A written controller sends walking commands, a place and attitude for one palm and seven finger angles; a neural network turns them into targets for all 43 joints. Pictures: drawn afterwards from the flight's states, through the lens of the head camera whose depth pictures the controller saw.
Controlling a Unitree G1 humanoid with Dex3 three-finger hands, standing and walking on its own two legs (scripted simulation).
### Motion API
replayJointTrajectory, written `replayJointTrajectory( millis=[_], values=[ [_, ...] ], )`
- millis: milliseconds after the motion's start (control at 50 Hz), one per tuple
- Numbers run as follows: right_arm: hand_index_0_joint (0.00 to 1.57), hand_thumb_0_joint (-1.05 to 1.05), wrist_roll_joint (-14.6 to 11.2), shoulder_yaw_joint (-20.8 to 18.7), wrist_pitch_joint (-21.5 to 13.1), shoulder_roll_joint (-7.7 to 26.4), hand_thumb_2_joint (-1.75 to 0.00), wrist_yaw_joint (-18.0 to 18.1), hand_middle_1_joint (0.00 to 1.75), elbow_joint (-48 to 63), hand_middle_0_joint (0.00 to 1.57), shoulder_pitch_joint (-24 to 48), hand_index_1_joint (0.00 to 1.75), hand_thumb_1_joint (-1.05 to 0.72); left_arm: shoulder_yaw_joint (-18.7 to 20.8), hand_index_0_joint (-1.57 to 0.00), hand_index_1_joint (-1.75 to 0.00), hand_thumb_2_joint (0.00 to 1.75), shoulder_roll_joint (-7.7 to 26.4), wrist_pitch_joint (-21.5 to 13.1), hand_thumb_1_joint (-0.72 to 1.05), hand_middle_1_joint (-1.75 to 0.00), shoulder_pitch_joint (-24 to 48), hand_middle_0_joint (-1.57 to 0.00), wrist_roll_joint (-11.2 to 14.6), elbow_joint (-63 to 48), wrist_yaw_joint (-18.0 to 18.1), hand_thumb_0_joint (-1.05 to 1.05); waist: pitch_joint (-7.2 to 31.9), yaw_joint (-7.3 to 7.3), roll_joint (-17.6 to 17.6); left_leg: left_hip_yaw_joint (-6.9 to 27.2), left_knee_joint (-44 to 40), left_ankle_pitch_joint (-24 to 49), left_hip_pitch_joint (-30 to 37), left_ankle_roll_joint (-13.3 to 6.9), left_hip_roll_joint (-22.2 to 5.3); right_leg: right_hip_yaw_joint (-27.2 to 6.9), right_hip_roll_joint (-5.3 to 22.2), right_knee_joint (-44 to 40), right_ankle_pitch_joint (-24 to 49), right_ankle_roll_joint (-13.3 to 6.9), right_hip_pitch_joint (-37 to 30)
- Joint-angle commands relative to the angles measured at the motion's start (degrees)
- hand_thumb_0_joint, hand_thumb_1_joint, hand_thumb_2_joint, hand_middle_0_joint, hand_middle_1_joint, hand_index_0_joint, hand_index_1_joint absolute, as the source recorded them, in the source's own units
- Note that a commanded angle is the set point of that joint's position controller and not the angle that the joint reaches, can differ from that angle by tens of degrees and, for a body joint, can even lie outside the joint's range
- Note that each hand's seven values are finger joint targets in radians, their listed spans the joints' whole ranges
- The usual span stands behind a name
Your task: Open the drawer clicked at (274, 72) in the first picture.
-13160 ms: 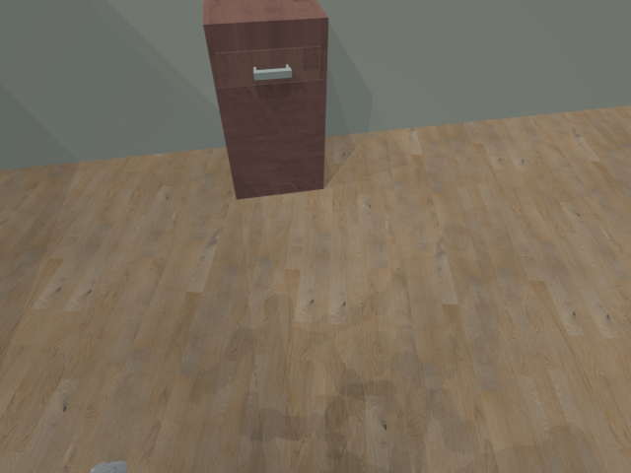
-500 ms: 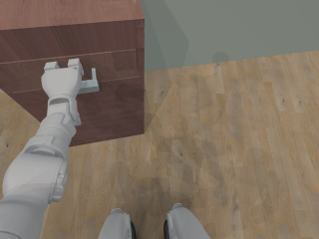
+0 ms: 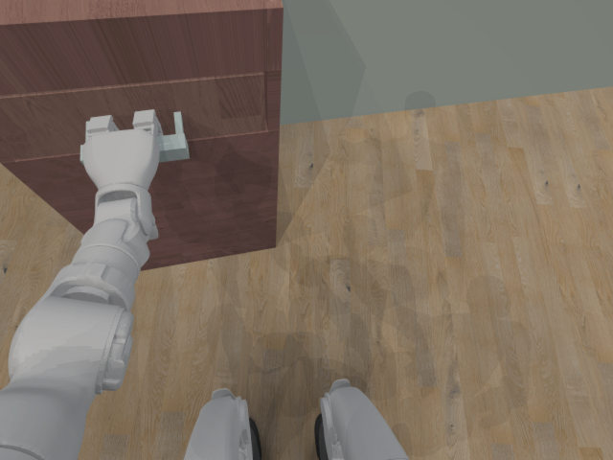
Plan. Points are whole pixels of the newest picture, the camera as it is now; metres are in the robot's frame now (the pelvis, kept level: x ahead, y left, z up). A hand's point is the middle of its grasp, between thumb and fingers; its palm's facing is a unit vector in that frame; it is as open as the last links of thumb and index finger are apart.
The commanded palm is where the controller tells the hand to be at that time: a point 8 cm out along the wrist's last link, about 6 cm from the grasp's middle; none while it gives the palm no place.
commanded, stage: lower the fingers behind the handle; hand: left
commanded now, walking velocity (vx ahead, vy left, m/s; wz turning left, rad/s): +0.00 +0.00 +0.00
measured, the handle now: (136, 138) +0.57 +0.19 -0.03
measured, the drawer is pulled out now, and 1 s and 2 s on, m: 0.00 0.00 0.05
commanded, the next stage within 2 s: close the thumb around the handle in 0.48 s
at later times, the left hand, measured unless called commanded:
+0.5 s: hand (140, 177) +0.52 +0.19 -0.05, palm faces -0.05 -0.02 -1.00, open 13.9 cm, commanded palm +0.51 +0.17 +0.00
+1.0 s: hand (142, 177) +0.52 +0.19 -0.04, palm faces -0.04 -0.03 -1.00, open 9.0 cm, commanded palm +0.50 +0.17 +0.00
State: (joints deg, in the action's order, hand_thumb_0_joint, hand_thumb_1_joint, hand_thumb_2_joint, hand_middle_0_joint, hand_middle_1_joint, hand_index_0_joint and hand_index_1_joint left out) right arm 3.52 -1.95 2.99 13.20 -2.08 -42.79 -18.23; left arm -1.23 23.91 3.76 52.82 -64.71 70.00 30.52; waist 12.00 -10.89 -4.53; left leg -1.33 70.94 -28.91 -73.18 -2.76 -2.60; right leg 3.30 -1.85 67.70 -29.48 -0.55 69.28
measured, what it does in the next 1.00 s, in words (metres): stands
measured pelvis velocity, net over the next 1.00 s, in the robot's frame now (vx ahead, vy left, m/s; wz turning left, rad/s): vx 0.00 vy -0.01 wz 0.00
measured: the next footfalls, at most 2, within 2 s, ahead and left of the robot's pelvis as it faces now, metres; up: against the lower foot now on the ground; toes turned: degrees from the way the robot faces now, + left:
none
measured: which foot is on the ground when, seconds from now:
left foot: down 0.00-1.00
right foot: down 0.00-1.00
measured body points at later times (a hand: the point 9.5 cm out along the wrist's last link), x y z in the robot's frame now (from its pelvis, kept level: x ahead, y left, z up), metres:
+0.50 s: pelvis -0.01 +0.00 -0.01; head +0.16 +0.01 +0.40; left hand +0.52 +0.19 +0.01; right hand -0.02 -0.27 -0.13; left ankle +0.02 +0.09 -0.62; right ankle +0.01 -0.12 -0.62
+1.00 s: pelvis +0.00 -0.01 -0.01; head +0.16 +0.00 +0.41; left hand +0.51 +0.18 +0.01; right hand +0.00 -0.27 -0.13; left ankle +0.02 +0.09 -0.62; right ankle +0.01 -0.12 -0.62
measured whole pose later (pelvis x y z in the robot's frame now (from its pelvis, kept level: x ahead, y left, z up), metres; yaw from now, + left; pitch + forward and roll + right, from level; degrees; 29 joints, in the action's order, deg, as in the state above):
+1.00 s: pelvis +0.00 -0.01 -0.01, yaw +0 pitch +32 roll -4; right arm 3.0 -1.6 2.1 13.6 -1.5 -42.5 -18.1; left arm -1.1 25.4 3.5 53.4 -63.9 68.5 29.0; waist 11.7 -10.8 -4.6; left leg -1.0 72.8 -29.5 -75.3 -2.2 -3.0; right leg 3.5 -2.3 69.9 -30.3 -1.2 71.7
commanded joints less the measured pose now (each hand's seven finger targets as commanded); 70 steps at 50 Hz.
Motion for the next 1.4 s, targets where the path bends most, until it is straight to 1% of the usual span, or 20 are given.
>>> replayJointTrajectory(
  millis=[0, 100, 260, 420, 460, 560, 600, 660, 700, 760, 820, 840, 880, 920, 1020, 1060, 1220, 1300, 1340, 1380],
  values=[
    [0.2, 0.0, 0.1, -3.6, -0.8, 10.5, -0.9, 1.0, 0.3, 1.8, 0.2, -10.8, 0.3, -0.9, -0.1, -0.3, -1.2, 0.3, 9.7, 0.1, -0.5, -1.2, 23.8, -0.3, -0.3, -9.0, 1.6, 0.0, 27.2, -2.1, -3.9, 4.5, -5.4, 21.8, 26.9, 0.4, 1.2, 0.0, -2.0, -7.2, 16.7, -1.4, -7.1],
    [0.2, 0.0, 0.2, -3.6, -1.5, 10.8, -0.9, 1.2, 0.3, 1.7, 0.2, -11.0, 0.3, -0.9, 0.1, -0.3, -1.2, 0.3, 11.0, -0.7, -0.5, -1.2, 27.0, -0.3, -0.5, -9.4, 1.7, 0.0, 29.0, -2.84, -4.4, 4.9, -4.2, 19.4, 25.4, 0.2, 1.2, -0.1, -1.9, -5.9, 14.6, -1.3, -5.4],
    [0.2, 0.0, -0.2, -3.3, -1.5, 10.9, -0.9, 1.3, 0.3, 2.1, 0.2, -11.3, 0.3, -0.9, 1.2, -0.3, -1.2, 0.3, 13.2, 0.6, -0.5, -1.2, 27.4, -0.3, 0.0, -10.6, 1.0, 0.0, 32.1, -1.8, -6.9, 5.1, -3.7, 21.4, 26.9, 0.5, 1.1, 0.1, -2.0, -5.1, 15.7, -1.5, -5.8],
    [0.2, 0.0, -0.5, -2.9, -1.6, 10.9, -0.9, 1.7, 0.3, 1.9, 0.2, -11.6, 0.3, -0.9, 0.4, -0.3, -1.2, 0.3, 12.9, 0.8, -0.5, -1.2, 27.6, -0.3, 0.6, -8.7, -0.5, 0.0, 29.1, -3.0, -3.9, 4.8, -3.9, 18.8, 24.1, 0.0, 1.2, 0.0, -2.1, -5.9, 14.6, -1.2, -6.3],
    [0.2, 0.0, -0.5, -2.9, -1.7, 10.8, -0.9, 1.9, 0.3, 1.9, 0.2, -11.8, 0.3, -0.9, -0.5, -0.3, -1.2, 0.3, 12.5, 0.5, -0.5, -1.2, 28.5, -0.3, 0.4, -8.8, -0.8, 0.0, 29.0, -3.39, -5.3, 4.7, -3.7, 18.7, 24.0, 0.0, 1.1, -0.1, -2.0, -5.9, 14.4, -1.2, -5.4],
    [0.2, 0.0, -0.3, -3.2, -1.6, 10.7, -0.9, 1.7, 0.3, 1.9, 0.2, -12.2, 0.3, -0.9, 0.8, -0.3, -1.2, 0.3, 12.8, -0.8, -0.5, -1.2, 26.5, -0.3, 0.2, -10.9, -0.8, 0.0, 31.3, -2.1, -6.6, 5.0, -3.3, 22.7, 26.6, 0.3, 0.9, 0.0, -2.1, -5.1, 16.8, -1.4, -5.6],
    [0.2, 0.0, -0.3, -3.1, -1.5, 10.7, -0.9, 1.5, 0.3, 2.0, 0.2, -12.2, 0.3, -0.9, 1.5, -0.31, -1.21, 0.35, 13.3, -0.7, -0.39, -1.21, 25.4, -0.31, 0.2, -10.4, -0.4, 0.0, 30.9, -1.92, -5.0, 4.5, -3.1, 22.0, 25.1, 0.1, 1.0, -0.1, -2.1, -5.3, 17.1, -1.3, -6.8],
    [0.2, 0.0, -0.2, -3.1, -1.3, 10.7, -0.9, 1.4, 0.3, 2.1, 0.2, -12.0, 0.3, -0.9, 2.7, -0.32, -1.23, 0.42, 14.3, -0.5, -0.22, -1.23, 24.2, -0.32, 0.0, -11.2, 0.7, 0.0, 32.1, -1.04, -5.7, 4.2, -3.0, 23.1, 25.3, 0.2, 1.2, -0.3, -2.1, -5.0, 18.6, -1.4, -8.0],
    [0.2, 0.0, -0.2, -3.3, -1.3, 10.6, -0.9, 1.4, 0.3, 1.8, 0.2, -12.0, 0.3, -0.9, 1.5, -0.33, -1.24, 0.47, 12.9, 0.0, -0.11, -1.24, 25.0, -0.33, -0.1, -11.4, 1.1, 0.0, 30.7, -1.77, -5.1, 4.1, -3.2, 23.2, 25.1, 0.2, 1.0, -0.2, -2.1, -5.3, 19.0, -1.2, -7.9],
    [0.2, 0.0, -0.3, -3.4, -1.3, 10.7, -0.9, 1.3, 0.3, 1.7, 0.2, -12.0, 0.3, -0.9, 2.2, -0.34, -1.26, 0.54, 13.7, 0.3, 0.06, -1.26, 25.0, -0.34, 0.4, -11.9, 1.2, 0.0, 32.6, -1.52, -4.9, 4.1, -3.3, 23.9, 26.3, 0.2, 1.1, -0.3, -2.1, -5.4, 19.9, -1.2, -9.2],
    [0.2, 0.0, -0.3, -3.2, -1.2, 10.6, -0.9, 1.3, 0.3, 1.5, 0.2, -11.9, 0.3, -0.9, 2.4, -0.35, -1.28, 0.61, 13.8, 0.6, 0.23, -1.28, 23.9, -0.35, 0.6, -11.4, 0.9, 0.0, 32.1, -1.12, -5.1, 4.0, -3.7, 24.7, 26.4, 0.3, 1.2, -0.5, -2.0, -5.6, 21.3, -1.2, -10.2],
    [0.2, 0.0, -0.3, -3.4, -1.3, 10.5, -0.9, 1.3, 0.3, 1.7, 0.2, -11.9, 0.3, -0.9, 1.1, -0.36, -1.28, 0.64, 12.0, 0.5, 0.28, -1.28, 24.1, -0.36, 0.7, -11.7, 0.8, 0.0, 31.5, -1.76, -5.0, 3.8, -3.7, 24.3, 26.7, 0.2, 1.2, -0.4, -2.0, -6.0, 20.8, -1.1, -9.6],
    [0.2, 0.0, -0.4, -3.3, -1.2, 10.6, -0.9, 1.4, 0.3, 1.6, 0.2, -11.7, 0.3, -0.9, 1.8, -0.36, -1.3, 0.68, 13.1, 0.6, 0.4, -1.3, 23.1, -0.36, 0.5, -10.5, 0.7, 0.0, 29.8, -1.43, -3.6, 3.6, -3.9, 23.0, 25.0, 0.1, 1.3, -0.5, -2.0, -6.2, 20.2, -1.1, -10.1],
    [0.2, 0.0, -0.3, -3.3, -1.3, 10.6, -0.9, 1.5, 0.3, 1.5, 0.2, -11.6, 0.3, -0.9, 2.5, -0.37, -1.31, 0.73, 13.9, -0.1, 0.51, -1.31, 24.0, -0.37, 0.8, -11.8, 0.6, 0.0, 31.4, -1.3, -3.9, 3.6, -3.8, 23.3, 25.6, 0.0, 1.3, -0.8, -1.9, -6.1, 20.7, -1.1, -10.7],
    [0.2, 0.0, -0.2, -3.5, -1.4, 10.3, -0.9, 1.4, 0.3, 1.5, 0.2, -11.3, 0.3, -0.9, 1.0, -0.39, -1.34, 0.85, 11.2, -0.7, 0.79, -1.34, 22.7, -0.39, 0.5, -11.0, 0.7, 0.0, 29.8, -1.52, -3.9, 3.6, -3.7, 23.6, 25.8, 0.1, 1.3, -0.6, -2.0, -6.1, 20.5, -1.2, -9.4],
    [0.2, 0.0, -0.3, -3.3, -1.3, 10.4, -0.9, 1.5, 0.3, 1.7, 0.2, -11.3, 0.3, -0.9, 1.6, -0.4, -1.35, 0.9, 12.6, -0.6, 0.9, -1.35, 22.6, -0.4, 0.4, -10.7, 0.9, 0.0, 29.2, -1.36, -3.1, 3.2, -3.7, 22.0, 24.0, 0.0, 1.5, -0.8, -2.0, -6.4, 20.0, -1.1, -10.4],
    [0.2, 0.0, -0.1, -3.6, -1.4, 10.5, -0.9, 1.3, 0.3, 1.7, 0.2, -10.8, 0.3, -0.9, 1.5, -0.4, -1.35, 0.9, 11.8, -0.3, 0.9, -1.35, 23.7, -0.4, 0.6, -12.0, 1.6, 0.0, 30.9, -1.31, -5.2, 3.8, -4.1, 23.3, 26.8, 0.4, 1.3, -0.6, -2.0, -6.1, 19.8, -1.2, -9.3],
    [0.2, 0.0, -0.2, -3.4, -1.3, 10.8, -0.9, 1.4, 0.3, 1.7, 0.2, -11.1, 0.3, -0.9, 2.8, -0.4, -1.35, 0.9, 14.0, -0.1, 0.9, -1.35, 23.6, -0.4, 0.7, -12.0, 1.6, 0.0, 31.3, -0.85, -4.5, 3.6, -4.2, 23.1, 26.1, 0.2, 1.4, -0.6, -1.9, -6.2, 20.2, -1.1, -10.7],
    [0.2, 0.0, -0.1, -3.5, -1.3, 10.7, -0.9, 1.4, 0.3, 1.7, 0.2, -11.0, 0.3, -0.9, 3.1, -0.4, -1.35, 0.9, 13.9, -0.3, 0.9, -1.35, 22.7, -0.4, 0.7, -12.5, 1.6, 0.0, 32.6, -0.66, -4.7, 3.9, -4.1, 24.8, 27.5, 0.3, 1.3, -0.6, -1.9, -5.9, 21.3, -1.1, -10.7],
    [0.2, 0.0, -0.2, -3.5, -1.3, 10.5, -0.9, 1.3, 0.3, 1.7, 0.2, -10.8, 0.3, -0.9, 1.9, -0.4, -1.35, 0.9, 12.0, -0.3, 0.9, -1.35, 21.6, -0.4, 0.8, -11.8, 1.5, 0.0, 30.8, -0.62, -4.6, 3.8, -4.5, 23.7, 27.2, 0.4, 1.2, -0.5, -1.9, -6.4, 20.1, -1.2, -10.2]
  ],
)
